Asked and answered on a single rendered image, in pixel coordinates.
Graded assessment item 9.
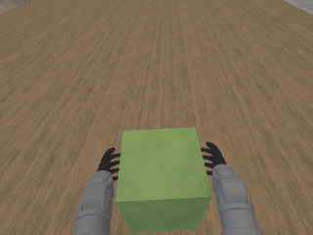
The left robot forearm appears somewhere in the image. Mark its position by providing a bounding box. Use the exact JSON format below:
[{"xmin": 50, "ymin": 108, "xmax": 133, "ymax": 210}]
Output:
[{"xmin": 74, "ymin": 170, "xmax": 114, "ymax": 235}]

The robot left hand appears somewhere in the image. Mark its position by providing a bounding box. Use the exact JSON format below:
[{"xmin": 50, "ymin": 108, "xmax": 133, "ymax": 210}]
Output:
[{"xmin": 97, "ymin": 147, "xmax": 121, "ymax": 181}]

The robot right hand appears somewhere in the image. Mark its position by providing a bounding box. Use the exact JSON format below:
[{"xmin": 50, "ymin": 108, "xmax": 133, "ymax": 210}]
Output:
[{"xmin": 201, "ymin": 142, "xmax": 226, "ymax": 176}]

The carton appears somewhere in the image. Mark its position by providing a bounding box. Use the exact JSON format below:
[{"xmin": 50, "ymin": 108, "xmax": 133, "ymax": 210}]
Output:
[{"xmin": 115, "ymin": 127, "xmax": 212, "ymax": 233}]

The right robot forearm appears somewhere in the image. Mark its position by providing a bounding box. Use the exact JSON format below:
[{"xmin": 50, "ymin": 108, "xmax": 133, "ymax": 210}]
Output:
[{"xmin": 212, "ymin": 164, "xmax": 264, "ymax": 235}]

